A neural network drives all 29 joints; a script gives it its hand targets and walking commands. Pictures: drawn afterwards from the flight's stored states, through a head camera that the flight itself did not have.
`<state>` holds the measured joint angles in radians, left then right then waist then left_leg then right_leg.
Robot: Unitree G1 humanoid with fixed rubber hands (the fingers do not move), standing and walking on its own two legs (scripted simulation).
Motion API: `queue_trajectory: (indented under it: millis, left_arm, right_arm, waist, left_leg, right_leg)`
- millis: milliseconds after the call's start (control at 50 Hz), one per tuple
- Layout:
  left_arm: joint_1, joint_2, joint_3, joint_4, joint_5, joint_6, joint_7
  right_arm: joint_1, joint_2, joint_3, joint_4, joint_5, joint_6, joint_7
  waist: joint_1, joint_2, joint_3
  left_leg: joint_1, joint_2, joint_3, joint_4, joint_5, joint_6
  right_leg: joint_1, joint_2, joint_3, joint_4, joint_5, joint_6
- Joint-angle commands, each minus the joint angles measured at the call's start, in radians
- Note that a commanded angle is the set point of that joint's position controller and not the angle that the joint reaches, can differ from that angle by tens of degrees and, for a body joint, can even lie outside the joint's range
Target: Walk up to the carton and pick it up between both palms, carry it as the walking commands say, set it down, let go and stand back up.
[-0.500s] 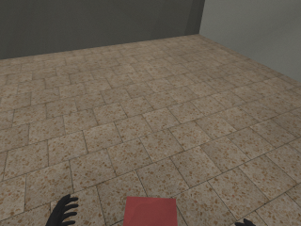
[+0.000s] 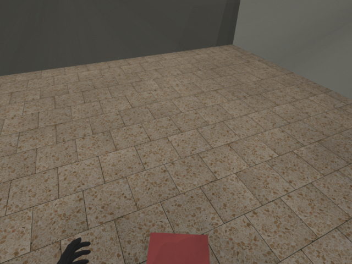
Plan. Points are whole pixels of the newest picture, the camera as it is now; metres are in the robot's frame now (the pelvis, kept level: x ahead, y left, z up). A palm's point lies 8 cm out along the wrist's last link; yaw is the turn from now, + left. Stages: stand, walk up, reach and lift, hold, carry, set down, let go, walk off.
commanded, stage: stand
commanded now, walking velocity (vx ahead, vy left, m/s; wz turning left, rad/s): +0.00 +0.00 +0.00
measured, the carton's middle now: out of the picture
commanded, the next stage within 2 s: none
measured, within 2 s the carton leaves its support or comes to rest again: neither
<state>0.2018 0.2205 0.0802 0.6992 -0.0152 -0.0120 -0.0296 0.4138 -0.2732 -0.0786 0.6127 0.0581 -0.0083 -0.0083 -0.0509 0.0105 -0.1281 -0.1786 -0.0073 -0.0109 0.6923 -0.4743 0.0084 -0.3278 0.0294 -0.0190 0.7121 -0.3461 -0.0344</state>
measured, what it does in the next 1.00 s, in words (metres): stands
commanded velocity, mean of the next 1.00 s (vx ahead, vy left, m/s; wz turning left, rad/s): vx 0.00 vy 0.00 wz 0.00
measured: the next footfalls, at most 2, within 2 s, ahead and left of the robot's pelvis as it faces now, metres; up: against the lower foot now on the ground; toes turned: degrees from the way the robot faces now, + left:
none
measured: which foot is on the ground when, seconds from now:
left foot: down 0.00-1.00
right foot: down 0.00-1.00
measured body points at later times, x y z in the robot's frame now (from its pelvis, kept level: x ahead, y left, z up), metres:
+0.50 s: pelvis -0.01 -0.01 +0.00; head -0.06 -0.01 +0.45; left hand +0.16 +0.24 -0.08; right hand +0.06 -0.29 -0.10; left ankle -0.06 +0.12 -0.72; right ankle +0.02 -0.10 -0.72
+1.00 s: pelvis -0.02 -0.01 +0.00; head -0.06 -0.02 +0.45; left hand +0.13 +0.24 -0.09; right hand +0.04 -0.29 -0.11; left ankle -0.06 +0.12 -0.72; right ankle +0.02 -0.10 -0.72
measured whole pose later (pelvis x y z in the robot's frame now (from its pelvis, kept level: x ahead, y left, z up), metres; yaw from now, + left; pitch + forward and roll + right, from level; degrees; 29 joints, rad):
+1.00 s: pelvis -0.02 -0.01 +0.00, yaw +0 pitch -4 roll +1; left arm 0.20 0.22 0.08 0.73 -0.02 -0.02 -0.03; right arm 0.37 -0.27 -0.08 0.70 0.06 -0.02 -0.01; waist -0.05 0.00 -0.01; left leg -0.18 -0.01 -0.01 0.69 -0.44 0.01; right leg -0.33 0.03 -0.02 0.71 -0.31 -0.05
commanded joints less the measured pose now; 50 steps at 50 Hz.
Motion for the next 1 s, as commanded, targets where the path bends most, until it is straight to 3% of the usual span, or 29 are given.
queue_trajectory:
  millis: [0,380,760,980]
  left_arm:
    - [-0.12,0.258,0.037,-0.075,0.056,-0.059,0.016]
    - [-0.121,0.258,0.037,-0.056,0.048,-0.059,0.02]
    - [-0.129,0.27,0.04,-0.04,0.041,-0.06,0.02]
    - [-0.133,0.275,0.042,-0.025,0.039,-0.061,0.024]
  right_arm:
    - [-0.065,-0.229,-0.049,-0.067,-0.133,-0.076,-0.022]
    - [-0.057,-0.226,-0.047,-0.028,-0.128,-0.078,-0.026]
    - [-0.071,-0.232,-0.046,0.014,-0.12,-0.077,-0.02]
    - [-0.092,-0.231,-0.043,0.044,-0.115,-0.075,-0.018]
  waist:
    - [0.042,-0.019,0.112]
    - [0.041,-0.034,0.152]
    - [0.038,-0.06,0.174]
    - [0.04,-0.057,0.16]
  left_leg:
    - [-0.169,0.074,-0.094,-0.189,0.315,0.037]
    - [-0.169,0.074,-0.09,-0.187,0.3,0.04]
    - [-0.157,0.065,-0.087,-0.189,0.19,0.051]
    - [-0.142,0.068,-0.087,-0.186,0.23,0.051]
  right_leg:
    - [0.044,-0.115,0.184,-0.216,0.239,-0.058]
    - [0.043,-0.126,0.21,-0.227,0.246,-0.07]
    - [0.026,-0.14,0.253,-0.279,0.141,-0.068]
    - [0.05,-0.14,0.246,-0.265,0.197,-0.067]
